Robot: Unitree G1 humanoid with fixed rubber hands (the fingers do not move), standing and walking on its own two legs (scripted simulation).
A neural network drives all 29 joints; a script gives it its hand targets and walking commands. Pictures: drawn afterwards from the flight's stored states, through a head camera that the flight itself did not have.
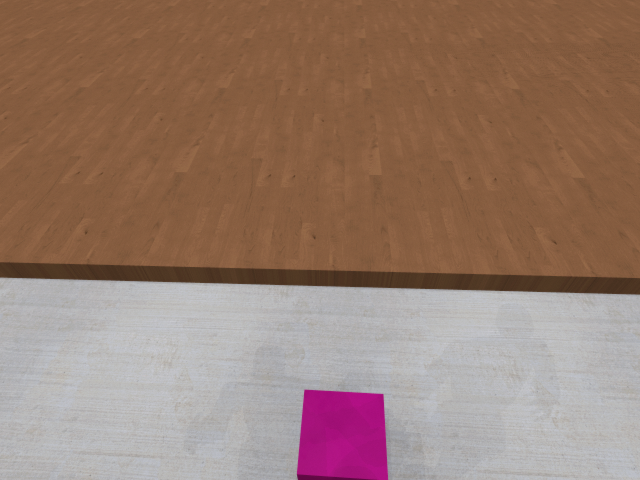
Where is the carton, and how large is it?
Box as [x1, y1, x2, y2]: [297, 390, 387, 479]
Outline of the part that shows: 304,390 297,466 298,479 387,479 383,394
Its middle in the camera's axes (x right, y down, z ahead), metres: +0.06 +0.55 +1.04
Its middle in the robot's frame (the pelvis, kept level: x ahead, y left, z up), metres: +0.38 -0.03 -0.66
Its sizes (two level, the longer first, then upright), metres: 0.210 0.200 0.250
